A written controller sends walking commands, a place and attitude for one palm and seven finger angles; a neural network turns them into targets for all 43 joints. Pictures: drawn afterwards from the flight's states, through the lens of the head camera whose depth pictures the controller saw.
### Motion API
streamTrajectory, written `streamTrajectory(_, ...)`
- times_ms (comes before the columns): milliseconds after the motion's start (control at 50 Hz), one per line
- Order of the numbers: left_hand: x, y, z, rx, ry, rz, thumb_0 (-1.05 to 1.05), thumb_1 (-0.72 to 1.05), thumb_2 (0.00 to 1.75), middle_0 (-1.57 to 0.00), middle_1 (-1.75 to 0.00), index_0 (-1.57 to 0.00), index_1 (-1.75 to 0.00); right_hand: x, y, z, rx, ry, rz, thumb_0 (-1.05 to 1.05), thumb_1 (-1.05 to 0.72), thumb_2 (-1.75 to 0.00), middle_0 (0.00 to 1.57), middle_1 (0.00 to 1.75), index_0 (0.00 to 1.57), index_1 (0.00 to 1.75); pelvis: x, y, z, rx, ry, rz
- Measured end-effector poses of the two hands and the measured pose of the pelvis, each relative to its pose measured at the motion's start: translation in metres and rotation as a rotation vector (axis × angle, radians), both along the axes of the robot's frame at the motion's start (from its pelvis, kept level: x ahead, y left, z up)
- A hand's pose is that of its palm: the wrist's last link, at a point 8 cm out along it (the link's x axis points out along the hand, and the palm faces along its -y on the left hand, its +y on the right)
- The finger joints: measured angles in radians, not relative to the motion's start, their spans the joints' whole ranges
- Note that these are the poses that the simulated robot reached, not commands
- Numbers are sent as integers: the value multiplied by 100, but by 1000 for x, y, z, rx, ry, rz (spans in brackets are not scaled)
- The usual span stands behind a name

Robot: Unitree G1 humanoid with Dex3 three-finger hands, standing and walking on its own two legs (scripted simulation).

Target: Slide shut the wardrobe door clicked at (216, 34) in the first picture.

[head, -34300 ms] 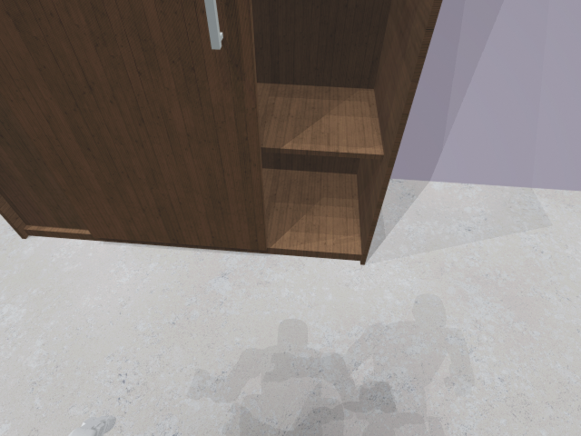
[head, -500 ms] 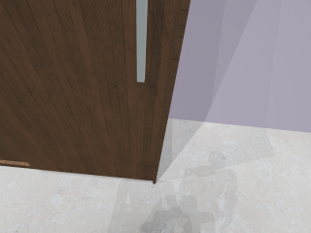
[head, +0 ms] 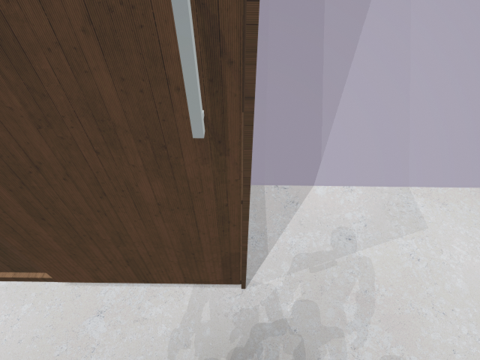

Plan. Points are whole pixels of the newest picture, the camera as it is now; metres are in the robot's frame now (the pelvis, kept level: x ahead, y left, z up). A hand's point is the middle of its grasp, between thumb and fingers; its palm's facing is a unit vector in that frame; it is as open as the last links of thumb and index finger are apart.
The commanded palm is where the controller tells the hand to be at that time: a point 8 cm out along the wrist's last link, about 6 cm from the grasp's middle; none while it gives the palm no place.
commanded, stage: come to a stop and stand still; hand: left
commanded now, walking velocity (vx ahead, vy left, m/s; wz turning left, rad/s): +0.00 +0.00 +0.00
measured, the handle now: (191, 61) +0.48 +0.10 +0.26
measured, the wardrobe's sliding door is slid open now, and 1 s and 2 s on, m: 0.00 0.00 0.00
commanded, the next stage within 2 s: look again from close up in 0.80 s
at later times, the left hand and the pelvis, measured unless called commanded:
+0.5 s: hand out of the picture +0.01 +0.19 -0.17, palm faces -0.02 -0.98 -0.21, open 7.4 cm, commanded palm none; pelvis -0.01 +0.02 +0.00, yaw -1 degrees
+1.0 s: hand out of the picture +0.01 +0.20 -0.17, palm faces -0.01 -0.98 -0.22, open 7.4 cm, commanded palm none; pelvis -0.01 +0.01 +0.01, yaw -1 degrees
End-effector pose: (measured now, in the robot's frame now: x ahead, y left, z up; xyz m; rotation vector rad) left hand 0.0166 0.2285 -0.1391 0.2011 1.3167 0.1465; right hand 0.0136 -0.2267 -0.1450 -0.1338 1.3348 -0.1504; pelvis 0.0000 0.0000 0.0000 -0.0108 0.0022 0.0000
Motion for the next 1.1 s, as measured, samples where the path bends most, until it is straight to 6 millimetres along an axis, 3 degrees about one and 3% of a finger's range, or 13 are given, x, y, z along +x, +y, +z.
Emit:
streamTrajectory(200,17,10,4,-2,-62,-19,0,91,90,-20,-30,-20,-30,-19,18,-4,21,12,8,1,-92,-90,20,30,20,30,-5,11,0,14,-24,-6)
streamTrajectory(420,-4,15,0,-16,5,-10,0,91,90,-20,-30,-20,-30,-27,20,2,5,36,5,0,-91,-90,20,30,20,30,-8,15,2,17,-20,-15)
streamTrajectory(700,-28,16,-3,-26,74,15,0,91,90,-20,-30,-20,-30,-12,6,9,-39,20,20,0,-91,-90,20,30,20,30,-8,15,4,16,-18,-15)
streamTrajectory(900,-17,18,-1,-18,45,6,0,91,90,-20,-30,-20,-30,4,1,12,-44,-17,31,0,-91,-90,20,30,20,30,-9,12,5,17,-17,-14)
streamTrajectory(1100,-2,21,4,1,4,-4,0,91,90,-20,-30,-20,-30,6,-6,12,-45,-22,35,0,-91,-90,20,30,20,30,-9,7,6,20,-15,-13)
